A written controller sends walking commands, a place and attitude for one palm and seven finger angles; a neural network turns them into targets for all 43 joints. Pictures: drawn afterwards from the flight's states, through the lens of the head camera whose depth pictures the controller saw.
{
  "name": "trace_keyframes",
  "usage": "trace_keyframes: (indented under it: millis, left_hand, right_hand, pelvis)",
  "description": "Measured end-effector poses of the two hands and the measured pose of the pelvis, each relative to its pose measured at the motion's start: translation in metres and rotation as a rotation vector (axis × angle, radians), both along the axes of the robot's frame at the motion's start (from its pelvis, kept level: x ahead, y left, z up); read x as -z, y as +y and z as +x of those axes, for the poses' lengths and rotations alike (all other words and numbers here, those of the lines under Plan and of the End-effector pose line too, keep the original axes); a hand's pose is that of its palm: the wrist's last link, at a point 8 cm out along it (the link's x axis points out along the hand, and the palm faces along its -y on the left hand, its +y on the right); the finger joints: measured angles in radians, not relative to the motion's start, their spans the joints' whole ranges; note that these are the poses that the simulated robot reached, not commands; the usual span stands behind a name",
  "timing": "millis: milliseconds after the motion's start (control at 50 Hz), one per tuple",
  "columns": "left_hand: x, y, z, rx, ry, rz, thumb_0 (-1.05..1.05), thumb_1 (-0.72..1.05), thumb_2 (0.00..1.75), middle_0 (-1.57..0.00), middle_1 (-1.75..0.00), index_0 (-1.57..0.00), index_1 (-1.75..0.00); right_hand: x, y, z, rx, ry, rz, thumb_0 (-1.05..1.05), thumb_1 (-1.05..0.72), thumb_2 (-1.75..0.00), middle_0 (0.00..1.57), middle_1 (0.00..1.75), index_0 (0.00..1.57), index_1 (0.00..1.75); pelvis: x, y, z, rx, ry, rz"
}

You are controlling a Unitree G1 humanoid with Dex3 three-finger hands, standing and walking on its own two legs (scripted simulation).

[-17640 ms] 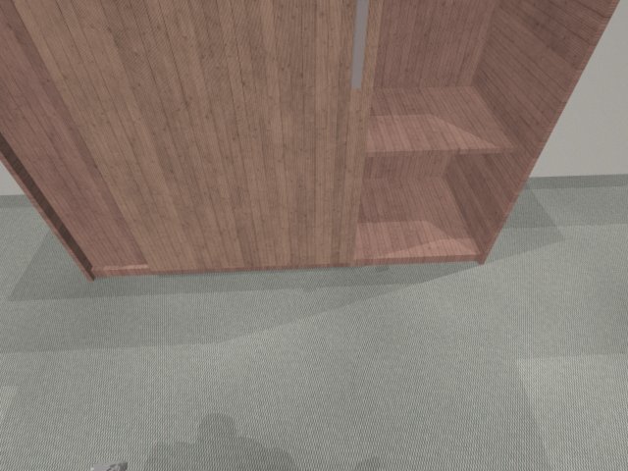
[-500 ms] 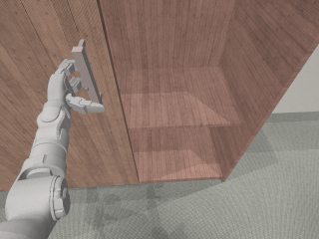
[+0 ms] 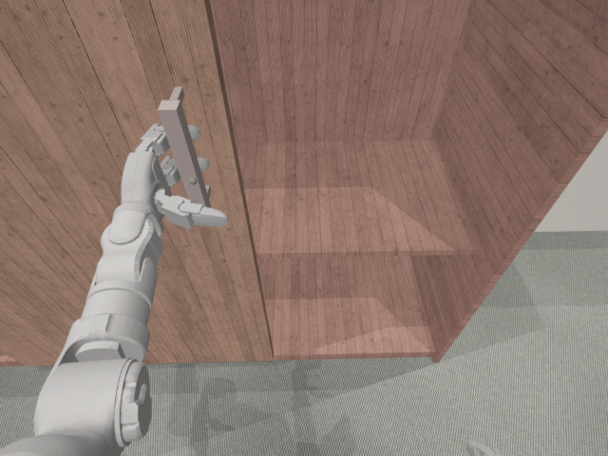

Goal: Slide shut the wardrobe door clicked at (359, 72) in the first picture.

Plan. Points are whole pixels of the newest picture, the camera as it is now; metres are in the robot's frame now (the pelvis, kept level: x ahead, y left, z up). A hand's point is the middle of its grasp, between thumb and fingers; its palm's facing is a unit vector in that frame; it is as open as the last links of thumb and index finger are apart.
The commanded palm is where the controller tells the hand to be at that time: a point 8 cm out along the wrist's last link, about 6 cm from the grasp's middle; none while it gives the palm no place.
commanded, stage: slide the fingers in behind the handle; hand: left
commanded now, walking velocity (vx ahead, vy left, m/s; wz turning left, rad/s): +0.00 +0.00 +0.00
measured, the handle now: (191, 157) +0.49 +0.17 +0.14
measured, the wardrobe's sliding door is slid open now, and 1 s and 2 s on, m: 0.53 0.53 0.53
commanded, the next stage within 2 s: grip the handle and tug to test in 0.94 s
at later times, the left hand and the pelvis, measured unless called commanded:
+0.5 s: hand (201, 180) +0.43 +0.14 +0.15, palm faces +0.08 -1.00 +0.00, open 14.1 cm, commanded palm +0.40 +0.18 +0.14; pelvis -0.01 -0.01 +0.00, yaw +1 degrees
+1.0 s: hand (202, 180) +0.43 +0.14 +0.15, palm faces +0.07 -1.00 +0.00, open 14.2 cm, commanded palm +0.41 +0.18 +0.14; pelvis -0.01 +0.00 +0.00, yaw +1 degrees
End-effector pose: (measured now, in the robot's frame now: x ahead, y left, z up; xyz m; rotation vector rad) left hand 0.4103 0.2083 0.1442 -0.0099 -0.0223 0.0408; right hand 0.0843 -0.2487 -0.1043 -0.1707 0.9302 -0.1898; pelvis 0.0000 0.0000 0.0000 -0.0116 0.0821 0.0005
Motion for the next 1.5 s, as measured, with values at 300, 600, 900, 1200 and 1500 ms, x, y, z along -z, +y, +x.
trace_keyframes:
  millis: [300,600,900,1200,1500]
  left_hand:
    - [-0.004,-0.012,-0.005,-0.017,-0.002,0.007,-0.01,-0.5,0.3,-0.29,-1.2,-0.3,-1.2]
    - [-0.004,-0.014,-0.005,-0.029,-0.002,0.008,-0.01,-0.5,0.3,-0.28,-1.2,-0.27,-1.2]
    - [-0.003,-0.014,-0.005,-0.023,-0.01,0.011,-0.01,-0.5,0.3,-0.27,-1.2,-0.26,-1.2]
    - [-0.002,-0.014,-0.001,-0.019,-0.003,0.007,-0.01,-0.42,0.34,-0.29,-1.22,-0.29,-1.21]
    - [-0.002,-0.012,-0.004,-0.023,-0.01,0.007,0.0,0.17,0.59,-0.33,-1.3,-0.32,-1.3]
  right_hand:
    - [0.002,0.001,0.0,-0.004,0.0,0.016,0.01,-0.91,-0.9,0.2,0.3,0.21,0.3]
    - [0.005,-0.006,-0.013,-0.006,0.028,0.004,0.01,-0.91,-0.9,0.2,0.3,0.21,0.3]
    - [0.005,-0.004,-0.016,0.003,0.025,0.01,0.01,-0.91,-0.9,0.2,0.29,0.21,0.3]
    - [0.004,0.001,-0.003,-0.012,0.01,0.011,0.01,-0.91,-0.9,0.2,0.3,0.21,0.3]
    - [0.001,0.002,0.001,0.006,0.005,0.015,0.01,-0.91,-0.9,0.2,0.29,0.21,0.3]
  pelvis:
    - [-0.001,-0.004,-0.002,-0.003,-0.015,0.003]
    - [0.0,-0.007,-0.008,-0.011,-0.011,0.004]
    - [0.0,-0.004,-0.007,-0.005,-0.01,0.004]
    - [0.0,-0.002,-0.004,-0.008,-0.006,0.003]
    - [-0.001,0.0,0.003,0.002,-0.012,0.001]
